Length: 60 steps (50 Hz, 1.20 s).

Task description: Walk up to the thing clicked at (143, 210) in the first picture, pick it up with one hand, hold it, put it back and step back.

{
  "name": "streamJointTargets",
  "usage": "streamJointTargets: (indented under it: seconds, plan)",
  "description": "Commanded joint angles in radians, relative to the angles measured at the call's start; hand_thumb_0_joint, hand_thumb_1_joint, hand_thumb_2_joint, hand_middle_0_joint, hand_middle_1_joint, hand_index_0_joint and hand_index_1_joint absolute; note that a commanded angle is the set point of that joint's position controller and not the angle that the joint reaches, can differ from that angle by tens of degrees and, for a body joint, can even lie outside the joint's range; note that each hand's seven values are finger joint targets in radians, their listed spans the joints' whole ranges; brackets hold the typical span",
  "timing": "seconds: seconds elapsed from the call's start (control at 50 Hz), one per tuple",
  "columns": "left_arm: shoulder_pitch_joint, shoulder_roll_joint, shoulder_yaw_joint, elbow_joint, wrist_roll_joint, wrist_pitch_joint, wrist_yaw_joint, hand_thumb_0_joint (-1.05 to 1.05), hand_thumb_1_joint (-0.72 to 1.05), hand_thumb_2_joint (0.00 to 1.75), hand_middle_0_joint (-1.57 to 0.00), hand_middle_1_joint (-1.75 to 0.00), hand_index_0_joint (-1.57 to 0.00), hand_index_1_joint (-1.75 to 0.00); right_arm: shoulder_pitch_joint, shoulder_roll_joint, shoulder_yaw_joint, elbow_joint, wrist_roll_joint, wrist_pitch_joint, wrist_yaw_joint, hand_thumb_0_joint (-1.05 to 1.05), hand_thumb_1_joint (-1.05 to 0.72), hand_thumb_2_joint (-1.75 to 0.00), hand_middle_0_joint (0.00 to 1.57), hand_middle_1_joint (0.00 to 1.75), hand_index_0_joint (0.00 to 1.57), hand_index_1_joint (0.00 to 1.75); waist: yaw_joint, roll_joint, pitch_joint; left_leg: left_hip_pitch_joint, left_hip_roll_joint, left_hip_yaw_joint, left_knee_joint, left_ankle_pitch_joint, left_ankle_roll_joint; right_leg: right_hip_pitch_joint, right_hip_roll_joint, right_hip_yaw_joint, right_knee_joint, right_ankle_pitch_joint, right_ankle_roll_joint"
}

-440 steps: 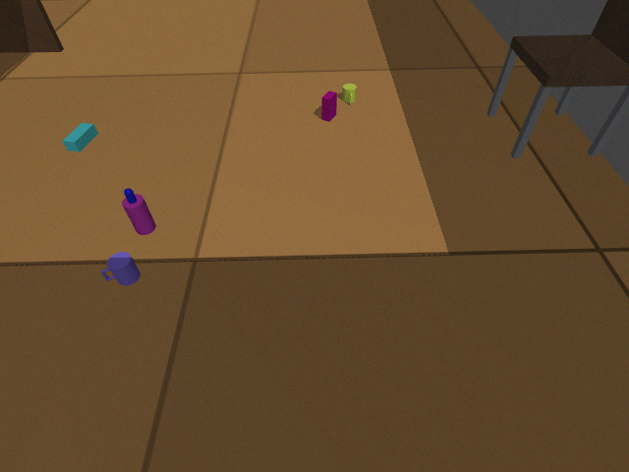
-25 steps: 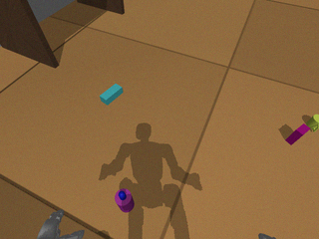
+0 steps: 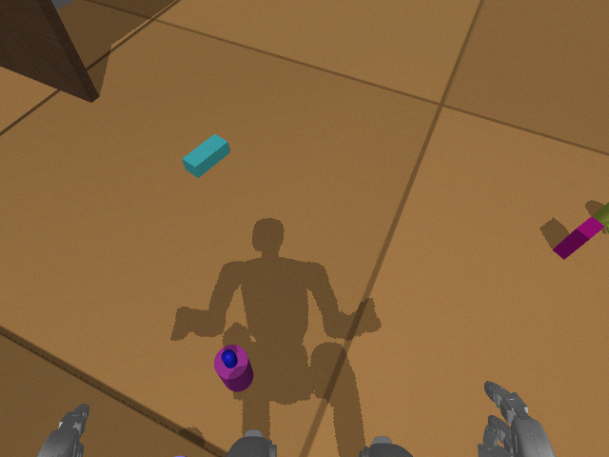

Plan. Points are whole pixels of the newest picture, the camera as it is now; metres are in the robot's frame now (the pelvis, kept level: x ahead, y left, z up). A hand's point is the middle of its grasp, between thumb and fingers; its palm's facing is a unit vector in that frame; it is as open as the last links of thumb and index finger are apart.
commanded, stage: go down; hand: left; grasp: from the side
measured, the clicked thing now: (233, 366) +0.39 +0.20 -0.59
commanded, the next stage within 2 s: none
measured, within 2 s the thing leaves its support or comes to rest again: neither
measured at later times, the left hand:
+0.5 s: hand (101, 428) +0.20 +0.33 -0.19, palm faces +0.15 -0.96 -0.25, open 17.6 cm
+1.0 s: hand (104, 388) +0.27 +0.37 -0.25, palm faces +0.17 -0.97 -0.17, open 17.6 cm
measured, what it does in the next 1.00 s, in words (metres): lowers itself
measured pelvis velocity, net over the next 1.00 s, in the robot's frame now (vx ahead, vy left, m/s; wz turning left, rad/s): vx -0.07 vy -0.01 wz -0.04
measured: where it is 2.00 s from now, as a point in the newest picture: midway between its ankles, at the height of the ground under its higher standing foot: outside the picture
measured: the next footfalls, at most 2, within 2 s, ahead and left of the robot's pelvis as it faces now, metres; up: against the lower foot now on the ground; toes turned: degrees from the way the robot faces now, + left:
none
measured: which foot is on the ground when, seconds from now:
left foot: down 0.00-1.00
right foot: down 0.00-1.00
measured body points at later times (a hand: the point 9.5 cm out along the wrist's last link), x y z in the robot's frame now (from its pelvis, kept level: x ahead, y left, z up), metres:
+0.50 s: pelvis -0.03 +0.00 -0.10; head +0.11 +0.03 +0.32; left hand +0.19 +0.38 -0.17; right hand +0.15 -0.27 -0.18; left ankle +0.01 +0.11 -0.67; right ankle +0.01 -0.14 -0.67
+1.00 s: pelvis -0.07 -0.01 -0.21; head +0.12 +0.03 +0.19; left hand +0.25 +0.42 -0.24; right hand +0.09 -0.29 -0.31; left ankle +0.01 +0.11 -0.67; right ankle +0.01 -0.14 -0.67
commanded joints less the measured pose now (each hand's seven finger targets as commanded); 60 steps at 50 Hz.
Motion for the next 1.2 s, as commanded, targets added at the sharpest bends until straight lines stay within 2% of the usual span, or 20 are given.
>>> streamJointTargets:
  seconds: [0.0,0.06,0.08,0.1,0.2,0.22,0.3,0.36,0.44,0.46,0.52,0.54,0.66,0.76,0.8,0.86,0.9,1.02,1.12,1.18]
  plan:
    - [0.029,0.231,0.116,-0.172,-0.008,-0.009,0.006,0.00,-0.53,0.00,-0.08,-0.03,-0.08,-0.03,0.021,-0.161,-0.065,-0.128,-0.006,-0.057,-0.025,0.00,-0.91,-0.90,0.20,0.30,0.20,0.30,0.007,0.114,-0.239,0.166,-0.006,-0.011,-0.135,0.312,-0.005,0.081,0.032,-0.011,-0.076,0.227,-0.051]
    - [0.056,0.242,0.138,-0.171,-0.017,-0.003,-0.014,0.00,-0.54,0.00,-0.08,-0.03,-0.09,-0.03,0.025,-0.155,-0.061,-0.132,-0.011,-0.067,-0.025,0.00,-0.91,-0.90,0.20,0.30,0.20,0.30,0.003,0.110,-0.229,0.131,-0.007,-0.016,-0.111,0.309,-0.004,0.053,0.031,-0.014,-0.056,0.223,-0.050]
    - [0.053,0.220,0.119,-0.183,-0.021,-0.005,-0.025,0.00,-0.56,0.00,-0.08,-0.03,-0.08,-0.03,0.021,-0.154,-0.061,-0.142,-0.011,-0.075,-0.027,0.00,-0.92,-0.90,0.20,0.30,0.20,0.30,-0.003,0.108,-0.232,0.120,-0.009,-0.013,-0.098,0.294,-0.001,0.043,0.029,-0.012,-0.052,0.220,-0.050]
    - [0.055,0.240,0.142,-0.178,-0.025,-0.011,-0.030,0.00,-0.56,0.00,-0.08,-0.02,-0.08,-0.02,0.021,-0.153,-0.059,-0.139,-0.014,-0.079,-0.025,0.00,-0.92,-0.90,0.20,0.30,0.20,0.30,-0.002,0.105,-0.228,0.097,-0.011,-0.014,-0.088,0.278,0.001,0.034,0.028,-0.012,-0.042,0.208,-0.049]
    - [0.088,0.244,0.166,-0.192,-0.048,-0.062,-0.080,0.00,-0.56,0.00,-0.08,-0.02,-0.08,-0.02,0.016,-0.154,-0.063,-0.159,-0.019,-0.096,-0.016,0.00,-0.93,-0.91,0.20,0.30,0.20,0.30,0.012,0.114,-0.261,0.045,-0.013,-0.014,-0.022,0.292,0.002,-0.031,0.026,-0.012,0.029,0.214,-0.052]
    - [0.051,0.250,0.168,-0.199,-0.054,-0.078,-0.091,0.00,-0.57,0.00,-0.09,-0.03,-0.09,-0.03,0.019,-0.159,-0.066,-0.161,-0.020,-0.099,-0.015,0.00,-0.94,-0.91,0.20,0.30,0.20,0.30,-0.002,0.116,-0.276,0.032,-0.011,-0.015,-0.001,0.298,0.004,-0.053,0.027,-0.008,0.049,0.219,-0.052]
    - [-0.148,0.293,0.216,-0.141,-0.080,-0.193,-0.126,0.00,-0.61,0.00,-0.09,-0.02,-0.09,-0.02,0.008,-0.176,-0.068,-0.139,-0.022,-0.125,-0.007,0.00,-0.94,-0.91,0.20,0.30,0.20,0.30,-0.016,0.113,-0.282,-0.088,-0.004,-0.039,0.093,0.209,0.005,-0.233,0.026,-0.007,0.171,0.128,-0.052]
    - [-0.196,0.352,0.277,-0.031,-0.110,-0.303,-0.174,0.00,-0.61,0.00,-0.08,-0.03,-0.08,-0.03,-0.010,-0.197,-0.066,-0.130,-0.023,-0.137,-0.007,0.00,-0.93,-0.90,0.20,0.30,0.20,0.30,-0.003,0.093,-0.310,-0.219,-0.010,-0.057,0.174,0.068,0.007,-0.357,0.025,-0.005,0.274,0.019,-0.050]
    - [-0.278,0.430,0.319,-0.035,-0.139,-0.400,-0.256,0.00,-0.61,0.03,-0.07,-0.08,-0.07,-0.08,-0.001,-0.232,-0.070,-0.121,-0.022,-0.134,-0.011,0.00,-0.90,-0.90,0.20,0.30,0.20,0.30,0.017,0.162,-0.447,-0.228,-0.007,-0.071,0.226,0.003,-0.001,-0.435,0.015,0.014,0.351,-0.026,-0.055]
    - [-0.286,0.425,0.313,-0.002,-0.142,-0.405,-0.275,0.00,-0.61,0.03,-0.07,-0.07,-0.07,-0.07,0.004,-0.235,-0.069,-0.112,-0.022,-0.132,-0.011,0.00,-0.90,-0.90,0.20,0.30,0.20,0.30,0.019,0.168,-0.465,-0.225,-0.004,-0.077,0.237,0.011,-0.004,-0.459,0.017,0.015,0.367,-0.023,-0.055]
    - [-0.338,0.502,0.383,0.068,-0.162,-0.422,-0.310,0.00,-0.61,0.03,-0.07,-0.06,-0.06,-0.07,0.004,-0.255,-0.060,-0.088,-0.021,-0.124,-0.013,0.00,-0.89,-0.90,0.20,0.30,0.20,0.30,0.041,0.176,-0.513,-0.276,-0.008,-0.083,0.291,0.016,-0.004,-0.510,0.018,0.010,0.420,-0.022,-0.057]
    - [-0.363,0.570,0.445,0.025,-0.169,-0.433,-0.310,0.00,-0.61,0.04,-0.07,-0.07,-0.06,-0.07,0.006,-0.264,-0.062,-0.098,-0.019,-0.123,-0.012,0.00,-0.89,-0.90,0.20,0.30,0.20,0.30,0.063,0.165,-0.588,-0.256,-0.008,-0.077,0.317,0.087,0.000,-0.488,0.020,0.008,0.432,0.029,-0.059]
    - [-0.362,0.598,0.498,0.147,-0.185,-0.437,-0.359,0.00,-0.60,0.04,-0.07,-0.07,-0.06,-0.08,-0.006,-0.259,-0.046,-0.063,-0.023,-0.104,-0.009,0.00,-0.90,-0.90,0.20,0.30,0.20,0.30,0.071,0.117,-0.628,-0.356,-0.022,-0.043,0.434,0.201,0.016,-0.488,0.026,0.012,0.485,0.098,-0.064]
    - [-0.555,0.628,0.497,0.229,-0.199,-0.490,-0.421,0.00,-0.60,0.04,-0.06,-0.06,-0.06,-0.06,0.009,-0.266,-0.043,-0.016,-0.034,-0.102,-0.008,0.00,-0.90,-0.90,0.20,0.30,0.20,0.30,0.015,0.087,-0.573,-0.509,-0.017,-0.036,0.539,0.141,0.028,-0.568,0.026,0.021,0.537,0.067,-0.056]
    - [-0.616,0.651,0.494,0.260,-0.193,-0.514,-0.444,0.00,-0.61,0.02,-0.07,-0.07,-0.07,-0.07,0.005,-0.267,-0.040,-0.009,-0.036,-0.102,-0.008,0.00,-0.89,-0.90,0.20,0.30,0.20,0.30,0.003,0.087,-0.525,-0.579,-0.014,-0.039,0.546,0.020,0.027,-0.621,0.027,0.027,0.545,-0.036,-0.058]
    - [-0.706,0.705,0.496,0.261,-0.191,-0.541,-0.474,0.00,-0.58,0.01,-0.07,-0.05,-0.07,-0.05,0.014,-0.274,-0.034,0.005,-0.041,-0.102,-0.006,0.00,-0.89,-0.90,0.20,0.30,0.20,0.30,0.003,0.134,-0.514,-0.602,-0.007,-0.046,0.543,-0.123,0.020,-0.682,0.029,0.034,0.554,-0.158,-0.057]
    - [-0.720,0.751,0.524,0.264,-0.189,-0.549,-0.483,0.00,-0.56,0.00,-0.07,-0.05,-0.07,-0.05,0.000,-0.293,-0.029,-0.010,-0.042,-0.104,-0.007,0.00,-0.90,-0.90,0.20,0.30,0.20,0.30,0.018,0.168,-0.541,-0.584,-0.003,-0.060,0.535,-0.155,0.016,-0.717,0.032,0.019,0.586,-0.170,-0.059]
    - [-0.724,0.806,0.568,0.252,-0.194,-0.539,-0.498,0.00,-0.59,0.00,-0.07,-0.04,-0.07,-0.04,0.014,-0.315,-0.018,0.010,-0.043,-0.093,-0.009,0.00,-0.91,-0.90,0.20,0.30,0.20,0.30,0.051,0.232,-0.656,-0.535,-0.003,-0.069,0.566,-0.058,0.006,-0.748,0.035,-0.023,0.683,-0.082,-0.070]
    - [-0.711,0.826,0.583,0.264,-0.199,-0.522,-0.500,0.00,-0.59,0.01,-0.06,-0.03,-0.06,-0.03,0.001,-0.321,-0.012,0.008,-0.035,-0.084,-0.009,0.00,-0.91,-0.91,0.20,0.30,0.20,0.30,0.059,0.240,-0.606,-0.562,-0.001,-0.092,0.577,-0.062,0.005,-0.824,0.035,-0.041,0.728,-0.082,-0.073]
    - [-0.726,0.785,0.570,0.287,-0.217,-0.527,-0.511,0.00,-0.58,0.03,-0.06,-0.04,-0.05,-0.04,0.013,-0.315,-0.009,0.033,-0.035,-0.083,-0.006,0.00,-0.91,-0.91,0.20,0.30,0.20,0.30,0.038,0.211,-0.565,-0.613,-0.001,-0.087,0.616,-0.062,0.009,-0.852,0.036,-0.044,0.749,-0.083,-0.072]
